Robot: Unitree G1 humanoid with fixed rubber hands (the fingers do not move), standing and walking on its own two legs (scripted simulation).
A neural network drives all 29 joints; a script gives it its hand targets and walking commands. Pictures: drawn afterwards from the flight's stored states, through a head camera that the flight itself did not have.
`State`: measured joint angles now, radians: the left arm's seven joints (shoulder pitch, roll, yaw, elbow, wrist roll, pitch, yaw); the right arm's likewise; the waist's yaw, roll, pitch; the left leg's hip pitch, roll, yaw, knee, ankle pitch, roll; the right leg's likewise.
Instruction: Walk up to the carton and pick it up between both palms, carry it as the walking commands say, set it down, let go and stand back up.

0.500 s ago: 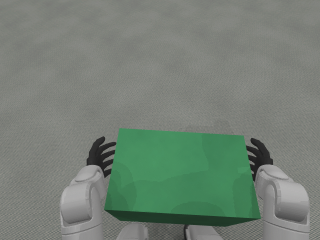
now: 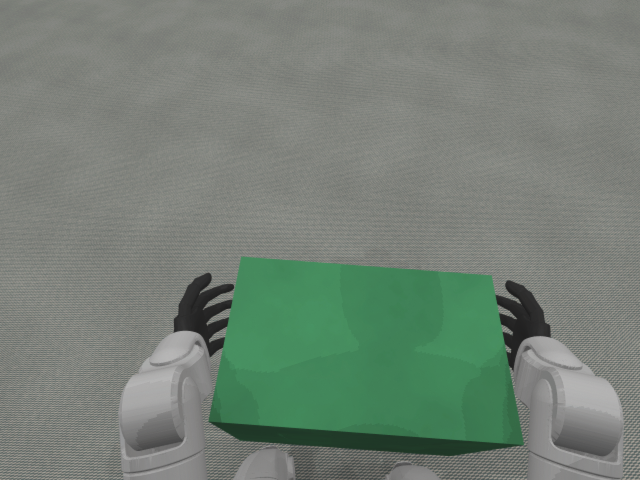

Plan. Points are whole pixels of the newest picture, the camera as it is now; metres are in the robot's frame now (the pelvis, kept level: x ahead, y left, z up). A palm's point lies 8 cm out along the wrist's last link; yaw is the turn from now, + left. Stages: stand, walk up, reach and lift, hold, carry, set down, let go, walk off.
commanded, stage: carry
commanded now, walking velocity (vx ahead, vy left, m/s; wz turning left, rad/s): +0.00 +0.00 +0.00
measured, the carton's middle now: (354, 365) +0.25 -0.01 -0.01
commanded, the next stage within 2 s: none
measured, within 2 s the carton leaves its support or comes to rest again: neither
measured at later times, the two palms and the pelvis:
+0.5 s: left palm out of the picture +0.11 +0.12 +0.10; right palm out of the picture +0.08 -0.25 +0.08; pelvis -0.15 -0.04 +0.01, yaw -4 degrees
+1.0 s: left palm out of the picture +0.01 +0.14 +0.06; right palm out of the picture +0.01 -0.23 +0.05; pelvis -0.25 -0.03 +0.00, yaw -4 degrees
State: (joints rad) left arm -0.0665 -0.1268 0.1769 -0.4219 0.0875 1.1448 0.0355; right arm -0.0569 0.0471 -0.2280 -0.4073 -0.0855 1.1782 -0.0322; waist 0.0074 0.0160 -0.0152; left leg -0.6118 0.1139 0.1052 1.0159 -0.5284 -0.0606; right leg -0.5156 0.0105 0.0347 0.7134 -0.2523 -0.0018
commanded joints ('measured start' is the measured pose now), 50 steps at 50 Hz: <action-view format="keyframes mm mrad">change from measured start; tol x32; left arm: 1 -462 -796 -750 -113 -362 29 -256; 50 -640 -855 -793 -71 -447 14 -290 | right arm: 1 -676 839 894 -253 499 -25 292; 50 -702 880 822 -141 431 -47 264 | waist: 1 15 -245 -394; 8 -14 307 -323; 32 -7 -184 -269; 39 -9 418 -260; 46 16 -325 -324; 50 5 -210 -316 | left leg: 1 163 -67 -15 -73 134 35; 8 333 381 -494 -822 -76 288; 17 389 135 -141 -530 460 134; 33 424 -98 17 -317 140 94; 39 -96 249 -348 -1012 -421 169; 50 68 -125 -176 58 209 32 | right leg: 1 153 -210 193 -391 -136 -63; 5 145 -180 186 -340 -189 -44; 10 -67 -6 5 471 -103 15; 18 254 -100 16 -369 0 15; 33 -106 -183 47 -438 -476 -46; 39 242 80 -186 451 -232 -5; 46 209 -306 440 -458 -468 -104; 50 94 -276 259 -468 -310 -135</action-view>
